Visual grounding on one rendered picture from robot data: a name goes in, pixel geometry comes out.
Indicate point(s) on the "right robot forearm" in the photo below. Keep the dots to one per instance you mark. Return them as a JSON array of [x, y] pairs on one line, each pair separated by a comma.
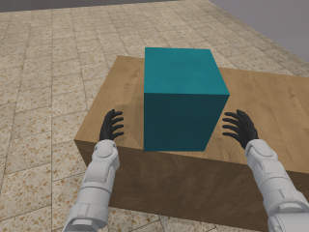
[[275, 185]]

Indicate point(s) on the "carton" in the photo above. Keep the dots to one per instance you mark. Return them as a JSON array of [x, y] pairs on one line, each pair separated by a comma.
[[184, 96]]

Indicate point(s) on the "robot right hand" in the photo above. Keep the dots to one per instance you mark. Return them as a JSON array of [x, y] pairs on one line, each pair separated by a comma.
[[245, 130]]

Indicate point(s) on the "left robot forearm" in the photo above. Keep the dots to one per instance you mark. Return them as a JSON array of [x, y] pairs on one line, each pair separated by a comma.
[[90, 211]]

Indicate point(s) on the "pedestal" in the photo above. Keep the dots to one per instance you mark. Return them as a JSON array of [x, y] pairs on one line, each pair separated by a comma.
[[213, 186]]

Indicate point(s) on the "robot left hand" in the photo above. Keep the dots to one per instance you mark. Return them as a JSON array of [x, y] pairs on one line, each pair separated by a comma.
[[106, 131]]

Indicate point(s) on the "robot right upper arm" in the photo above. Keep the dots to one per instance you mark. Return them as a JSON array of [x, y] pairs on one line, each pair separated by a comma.
[[288, 222]]

